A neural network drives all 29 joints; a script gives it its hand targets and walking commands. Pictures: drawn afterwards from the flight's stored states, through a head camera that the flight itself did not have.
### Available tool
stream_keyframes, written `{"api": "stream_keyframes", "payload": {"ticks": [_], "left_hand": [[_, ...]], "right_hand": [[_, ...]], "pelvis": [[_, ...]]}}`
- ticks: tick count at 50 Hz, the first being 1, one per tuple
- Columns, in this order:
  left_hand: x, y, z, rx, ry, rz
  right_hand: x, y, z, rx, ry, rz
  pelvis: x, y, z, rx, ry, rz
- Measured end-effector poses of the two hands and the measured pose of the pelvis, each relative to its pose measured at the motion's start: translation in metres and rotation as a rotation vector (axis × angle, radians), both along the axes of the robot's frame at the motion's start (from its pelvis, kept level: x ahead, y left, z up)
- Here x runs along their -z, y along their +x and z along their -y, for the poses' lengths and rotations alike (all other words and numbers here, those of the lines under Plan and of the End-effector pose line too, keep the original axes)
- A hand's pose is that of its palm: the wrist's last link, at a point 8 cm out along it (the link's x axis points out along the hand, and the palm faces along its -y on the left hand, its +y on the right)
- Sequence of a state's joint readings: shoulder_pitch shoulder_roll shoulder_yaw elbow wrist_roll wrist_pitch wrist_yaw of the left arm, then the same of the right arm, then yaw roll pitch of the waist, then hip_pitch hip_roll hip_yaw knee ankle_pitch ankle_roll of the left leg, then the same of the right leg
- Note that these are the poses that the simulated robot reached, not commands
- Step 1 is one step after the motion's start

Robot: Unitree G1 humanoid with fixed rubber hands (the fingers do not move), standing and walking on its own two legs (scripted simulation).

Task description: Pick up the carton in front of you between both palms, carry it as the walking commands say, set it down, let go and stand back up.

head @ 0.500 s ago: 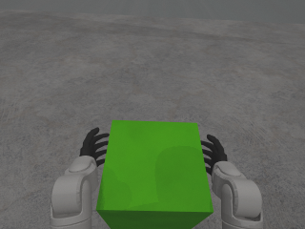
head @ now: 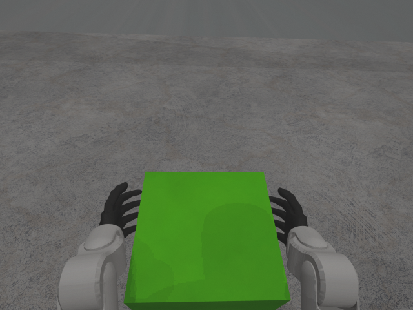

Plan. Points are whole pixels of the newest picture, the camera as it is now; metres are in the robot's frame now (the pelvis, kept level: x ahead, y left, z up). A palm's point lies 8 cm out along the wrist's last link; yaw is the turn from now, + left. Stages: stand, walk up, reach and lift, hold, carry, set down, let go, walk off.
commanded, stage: carry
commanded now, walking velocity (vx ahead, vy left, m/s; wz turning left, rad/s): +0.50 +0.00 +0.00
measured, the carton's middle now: (203, 253) +0.24 +0.00 +0.03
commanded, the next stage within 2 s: none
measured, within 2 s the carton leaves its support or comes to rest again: neither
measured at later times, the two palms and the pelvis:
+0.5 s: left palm (131, 120) +0.56 +0.17 +0.11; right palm (245, 121) +0.55 -0.13 +0.11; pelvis +0.32 +0.02 +0.00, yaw -1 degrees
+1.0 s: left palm (157, 71) +0.88 +0.13 +0.11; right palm (240, 75) +0.88 -0.17 +0.09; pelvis +0.63 -0.02 +0.00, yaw +1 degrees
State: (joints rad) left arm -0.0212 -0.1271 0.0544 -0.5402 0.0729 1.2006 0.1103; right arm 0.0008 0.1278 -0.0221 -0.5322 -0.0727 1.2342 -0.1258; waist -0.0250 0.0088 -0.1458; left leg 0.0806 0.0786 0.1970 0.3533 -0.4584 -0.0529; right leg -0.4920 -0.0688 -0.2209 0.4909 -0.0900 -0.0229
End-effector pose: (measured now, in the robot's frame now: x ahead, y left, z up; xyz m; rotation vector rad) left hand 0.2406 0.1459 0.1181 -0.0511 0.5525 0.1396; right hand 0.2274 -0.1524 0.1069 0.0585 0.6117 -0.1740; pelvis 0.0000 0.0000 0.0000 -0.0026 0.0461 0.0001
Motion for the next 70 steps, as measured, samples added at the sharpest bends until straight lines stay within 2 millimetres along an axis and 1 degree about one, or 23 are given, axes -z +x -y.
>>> {"api": "stream_keyframes", "payload": {"ticks": [2, 4, 6, 9, 12, 16, 20, 23, 25, 26, 29, 33, 37, 42, 45, 47, 48, 51, 55, 59, 64, 67, 70], "left_hand": [[0.007, 0.03, 0.006, -0.014, 0.016, -0.015], [0.013, 0.052, 0.007, -0.036, 0.014, -0.067], [0.015, 0.07, 0.006, -0.061, 0.008, -0.111], [0.01, 0.095, 0.003, -0.091, 0.009, -0.133], [0.0, 0.126, 0.001, -0.101, 0.01, -0.113], [-0.011, 0.177, -0.001, -0.079, 0.004, -0.075], [-0.015, 0.237, -0.007, -0.045, -0.005, -0.033], [-0.007, 0.286, -0.018, -0.026, -0.017, -0.014], [0.003, 0.321, -0.026, -0.016, -0.027, -0.011], [0.009, 0.336, -0.028, -0.011, -0.034, -0.031], [0.018, 0.374, -0.029, 0.015, -0.031, -0.114], [0.015, 0.42, -0.022, 0.056, -0.023, -0.146], [0.004, 0.467, -0.016, 0.065, -0.018, -0.107], [-0.008, 0.529, -0.008, 0.033, -0.006, -0.039], [-0.007, 0.572, 0.003, 0.008, 0.007, -0.01], [-0.001, 0.602, 0.01, -0.008, 0.02, -0.007], [0.003, 0.615, 0.013, -0.017, 0.026, -0.025], [0.01, 0.644, 0.014, -0.054, 0.021, -0.099], [0.006, 0.68, 0.013, -0.096, 0.009, -0.134], [-0.004, 0.727, 0.014, -0.096, 0.006, -0.105], [-0.013, 0.8, 0.016, -0.049, 0.004, -0.052], [-0.01, 0.848, 0.011, -0.022, 0.001, -0.031], [0.004, 0.896, 0.001, -0.004, -0.01, -0.025]], "right_hand": [[0.01, 0.035, 0.006, -0.014, 0.016, -0.014], [0.015, 0.064, 0.007, -0.035, 0.017, -0.066], [0.015, 0.088, 0.006, -0.058, 0.012, -0.11], [0.011, 0.122, 0.003, -0.09, 0.009, -0.131], [0.002, 0.155, 0.001, -0.1, 0.008, -0.111], [-0.009, 0.199, -0.001, -0.079, 0.002, -0.072], [-0.016, 0.249, -0.006, -0.045, -0.008, -0.031], [-0.013, 0.294, -0.017, -0.026, -0.021, -0.011], [-0.005, 0.325, -0.025, -0.016, -0.031, -0.01], [-0.001, 0.339, -0.027, -0.012, -0.037, -0.029], [0.008, 0.368, -0.028, 0.014, -0.034, -0.111], [0.006, 0.402, -0.023, 0.056, -0.026, -0.145], [-0.004, 0.447, -0.017, 0.067, -0.022, -0.105], [-0.011, 0.519, -0.008, 0.037, -0.006, -0.037], [-0.006, 0.569, 0.003, 0.012, 0.007, -0.008], [0.003, 0.605, 0.011, -0.007, 0.017, -0.004], [0.008, 0.621, 0.013, -0.016, 0.022, -0.023], [0.013, 0.66, 0.015, -0.05, 0.021, -0.096], [0.008, 0.707, 0.013, -0.093, 0.007, -0.131], [-0.002, 0.754, 0.014, -0.094, 0.003, -0.101], [-0.011, 0.813, 0.016, -0.047, 0.001, -0.048], [-0.009, 0.853, 0.012, -0.019, -0.001, -0.027], [0.001, 0.896, 0.001, -0.002, -0.013, -0.022]], "pelvis": [[0.006, 0.027, 0.008, -0.016, -0.017, -0.002], [0.001, 0.048, 0.015, -0.029, -0.008, -0.011], [-0.007, 0.067, 0.019, -0.04, 0.004, -0.017], [-0.02, 0.098, 0.022, -0.045, 0.019, -0.025], [-0.027, 0.132, 0.022, -0.036, 0.029, -0.03], [-0.03, 0.183, 0.015, -0.026, 0.031, -0.027], [-0.024, 0.24, 0.003, -0.02, 0.02, -0.022], [-0.012, 0.287, -0.011, -0.004, 0.008, -0.017], [-0.001, 0.318, -0.021, 0.017, 0.012, -0.011], [0.0, 0.33, -0.024, 0.022, 0.021, -0.014], [-0.009, 0.361, -0.031, 0.043, 0.013, -0.025], [-0.022, 0.404, -0.035, 0.046, -0.004, -0.032], [-0.028, 0.452, -0.031, 0.037, -0.01, -0.034], [-0.022, 0.522, -0.015, 0.029, -0.002, -0.024], [-0.01, 0.57, 0.0, 0.015, 0.007, -0.014], [0.0, 0.6, 0.011, -0.005, -0.002, -0.008], [0.001, 0.612, 0.015, -0.013, -0.007, -0.009], [-0.008, 0.643, 0.025, -0.032, 0.005, -0.019], [-0.023, 0.686, 0.033, -0.039, 0.024, -0.029], [-0.03, 0.733, 0.034, -0.027, 0.034, -0.033], [-0.027, 0.8, 0.025, -0.014, 0.033, -0.026], [-0.018, 0.844, 0.014, -0.008, 0.024, -0.018], [-0.003, 0.887, 0.001, 0.017, 0.014, -0.008]]}}
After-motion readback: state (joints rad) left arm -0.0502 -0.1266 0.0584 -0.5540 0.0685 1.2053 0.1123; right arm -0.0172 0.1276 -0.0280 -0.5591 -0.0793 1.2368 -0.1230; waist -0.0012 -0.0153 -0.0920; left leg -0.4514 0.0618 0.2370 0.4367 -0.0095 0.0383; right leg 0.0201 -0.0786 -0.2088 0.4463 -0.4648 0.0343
